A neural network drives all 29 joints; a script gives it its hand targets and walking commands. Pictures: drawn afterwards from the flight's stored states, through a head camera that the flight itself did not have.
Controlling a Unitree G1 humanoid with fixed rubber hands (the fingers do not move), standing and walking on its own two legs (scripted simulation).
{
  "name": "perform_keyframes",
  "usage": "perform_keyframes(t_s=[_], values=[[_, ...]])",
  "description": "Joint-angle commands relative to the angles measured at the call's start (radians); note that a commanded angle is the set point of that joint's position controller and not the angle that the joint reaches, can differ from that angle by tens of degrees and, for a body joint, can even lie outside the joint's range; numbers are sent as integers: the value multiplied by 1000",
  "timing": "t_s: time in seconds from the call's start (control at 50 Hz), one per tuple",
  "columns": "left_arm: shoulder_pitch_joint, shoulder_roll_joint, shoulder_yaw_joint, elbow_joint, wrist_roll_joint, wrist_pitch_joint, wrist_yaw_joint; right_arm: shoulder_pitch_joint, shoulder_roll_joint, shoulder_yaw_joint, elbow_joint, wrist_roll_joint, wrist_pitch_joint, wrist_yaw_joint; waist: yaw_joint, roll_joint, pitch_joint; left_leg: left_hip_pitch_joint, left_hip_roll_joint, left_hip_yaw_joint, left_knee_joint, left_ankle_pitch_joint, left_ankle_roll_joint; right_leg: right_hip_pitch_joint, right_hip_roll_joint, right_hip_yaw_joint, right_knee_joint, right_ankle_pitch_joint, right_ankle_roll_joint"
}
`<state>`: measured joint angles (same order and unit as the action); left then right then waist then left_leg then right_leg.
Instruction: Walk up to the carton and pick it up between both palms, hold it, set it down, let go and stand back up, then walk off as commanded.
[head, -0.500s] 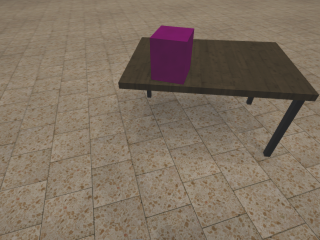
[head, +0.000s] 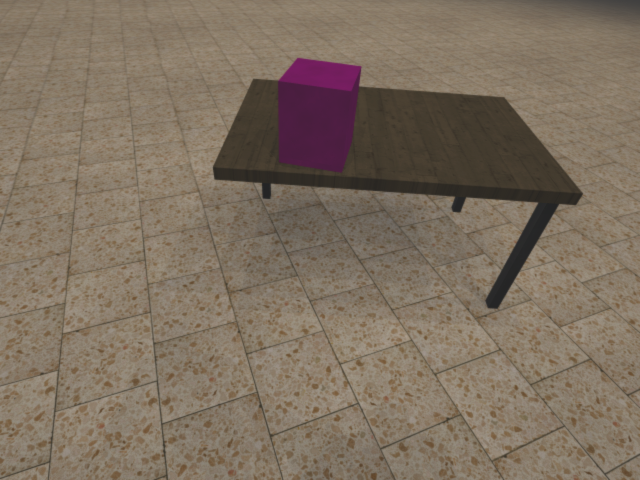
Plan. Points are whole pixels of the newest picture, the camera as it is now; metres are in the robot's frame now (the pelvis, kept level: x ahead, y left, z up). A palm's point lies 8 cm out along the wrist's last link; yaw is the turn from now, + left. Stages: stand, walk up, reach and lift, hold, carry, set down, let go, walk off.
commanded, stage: walk off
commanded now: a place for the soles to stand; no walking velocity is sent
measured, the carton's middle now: (319, 115) +1.16 -0.02 -0.03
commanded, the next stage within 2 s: stand in 1.54 s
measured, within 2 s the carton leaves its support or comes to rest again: neither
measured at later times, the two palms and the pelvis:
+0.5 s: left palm out of the picture +0.05 +0.31 -0.13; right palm out of the picture +0.14 -0.33 -0.12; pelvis +0.04 -0.01 -0.02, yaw +2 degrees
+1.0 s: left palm (110, 464) +0.21 +0.29 -0.12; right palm (557, 479) +0.19 -0.33 -0.12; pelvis +0.10 -0.01 -0.02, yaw -1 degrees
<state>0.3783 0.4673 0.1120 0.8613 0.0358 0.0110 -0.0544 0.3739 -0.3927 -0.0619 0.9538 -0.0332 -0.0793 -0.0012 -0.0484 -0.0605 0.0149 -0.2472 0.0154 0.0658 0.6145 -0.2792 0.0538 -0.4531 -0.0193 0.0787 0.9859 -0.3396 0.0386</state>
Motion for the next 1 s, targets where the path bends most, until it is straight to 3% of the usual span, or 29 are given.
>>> perform_keyframes(t_s=[0.0,0.04,0.08,0.12,0.14,0.16,0.2,0.26,0.36,0.4,0.42,0.44,0.46,0.48,0.5,0.52,0.6,0.66,0.68,0.7,0.74,0.76,0.78,0.8,0.82,0.86,0.9,0.94,0.98], values=[[-34,160,50,-69,-2,-30,11,-72,-336,-76,-91,-8,-3,3,10,270,183,-120,260,-402,-420,-501,164,-84,-9,-75,-97,-101,9],[49,149,47,-37,-15,-36,12,-98,-331,-77,-103,-8,1,11,35,308,137,-133,275,-351,-375,-467,153,17,-28,-95,-165,-89,-3],[109,137,52,-23,-16,-49,21,-149,-327,-69,-119,-15,15,14,91,229,121,-235,199,-252,-254,-443,108,250,2,-149,-379,-62,-39],[262,181,69,12,-12,-59,28,-147,-262,-42,-124,-14,38,12,165,47,120,-452,78,-153,18,-537,60,453,22,-46,-482,-222,-75],[295,234,78,-6,7,-65,39,-194,-170,-15,-165,-3,39,10,188,-180,163,-626,-48,-79,370,-430,-12,439,-202,385,-682,-589,-146],[158,306,92,-35,18,-70,46,-162,-193,-26,-162,-3,36,5,125,-117,190,-555,-57,-145,503,-214,-18,186,-450,763,-933,-745,-254],[21,281,54,-65,3,-82,54,-118,-294,-65,-131,12,24,5,62,17,210,-497,24,-217,512,-117,-7,150,-382,606,-852,-703,-267],[-70,240,50,-80,10,-85,51,-44,-316,-74,-70,6,32,27,21,-142,152,-330,18,-140,440,-145,-36,114,-292,344,-757,-503,-242],[-69,219,39,-67,12,-62,43,-105,-238,-55,-103,9,37,31,54,-214,199,-129,24,-90,201,-105,-17,-37,-258,233,-707,-402,-251],[-119,195,32,-85,2,-52,37,-60,-258,-71,-55,10,25,21,4,-155,152,48,-6,-52,81,-37,1,-99,-209,101,-619,-386,-201],[-136,164,18,-84,-5,-47,42,-44,-241,-65,-51,5,18,12,-13,-86,152,108,-28,-64,30,-35,8,-150,-200,128,-526,-335,-190],[-113,145,15,-67,-2,-43,42,7,-248,-62,-41,0,11,8,-18,-50,90,177,-32,-104,-50,-120,9,-136,-165,83,-403,-256,-162],[-155,82,-12,-87,-19,-41,41,-67,-298,-70,-55,-3,10,-2,-38,151,107,127,149,-416,-202,-373,68,-254,-35,-5,-240,-195,-88],[-190,122,-3,-96,-25,-37,53,-60,-370,-88,-52,-3,8,-11,-39,216,131,-66,310,-726,-350,-476,169,-140,39,-13,-31,-231,-71],[-146,160,12,-74,-30,-38,58,-87,-373,-84,-56,-9,0,-10,-1,165,114,-64,356,-785,-352,-384,197,-149,13,38,58,-296,-65],[-71,173,3,-34,-38,-32,66,-114,-342,-74,-60,-5,-6,-12,28,133,117,3,354,-701,-350,-248,155,-179,-5,62,65,-227,-64],[-27,137,-4,-26,-26,-42,55,-174,-278,-51,-75,-5,-13,-23,40,208,14,67,285,-464,-198,82,160,-79,-33,7,-48,-217,-64],[-61,135,-5,-55,-30,-35,54,-150,-283,-57,-84,-5,-2,-23,20,289,-42,105,297,-422,-136,260,174,-38,-27,-11,-102,-163,-56],[-84,150,-6,-42,-33,-37,59,-130,-305,-65,-84,3,3,-24,13,223,-39,128,290,-395,-94,388,178,-32,-20,-30,-137,-148,-51],[-58,149,-11,-64,-36,-39,62,-136,-301,-59,-103,3,6,-24,24,252,-50,91,275,-371,-73,459,169,25,-8,-56,-172,-113,-52],[-49,119,-11,-43,-22,-54,66,-184,-261,-39,-119,11,11,-19,62,208,-61,-10,222,-259,-12,418,110,208,4,-74,-385,35,-72],[-23,140,4,-57,-11,-60,67,-198,-234,-31,-138,15,18,-16,83,162,-115,-55,174,-213,94,394,68,323,-32,3,-435,185,-97],[-28,199,9,-70,-2,-73,73,-183,-193,-12,-147,27,20,-14,88,37,-121,-201,74,-127,167,313,3,447,-122,135,-458,298,-152],[-53,247,24,-73,-7,-70,70,-245,-187,-13,-161,36,23,-22,93,-43,-120,-170,-23,-37,270,110,-16,339,-279,325,-476,360,-277],[-55,256,12,-57,-7,-67,72,-271,-180,-15,-146,30,26,-19,95,-47,-93,-169,-20,-65,231,-143,-17,342,-330,378,-475,545,-337],[-115,223,-12,-60,-11,-65,66,-221,-199,-27,-127,37,19,-14,48,-40,-98,-120,-4,-86,108,-201,1,344,-250,243,-395,625,-280],[-225,158,-21,-69,-24,-59,61,-134,-226,-41,-74,22,6,-15,-15,36,-85,127,53,-181,5,266,19,129,-138,101,-275,473,-156],[-232,149,-28,-77,-39,-45,61,-114,-302,-65,-97,11,7,-13,-4,80,-114,111,227,-416,-61,349,178,86,-10,6,-119,189,-79],[-207,140,-26,-62,-40,-49,67,-184,-273,-38,-105,10,7,-19,44,115,-72,74,256,-377,-29,560,201,103,-18,-15,-136,44,-77]])
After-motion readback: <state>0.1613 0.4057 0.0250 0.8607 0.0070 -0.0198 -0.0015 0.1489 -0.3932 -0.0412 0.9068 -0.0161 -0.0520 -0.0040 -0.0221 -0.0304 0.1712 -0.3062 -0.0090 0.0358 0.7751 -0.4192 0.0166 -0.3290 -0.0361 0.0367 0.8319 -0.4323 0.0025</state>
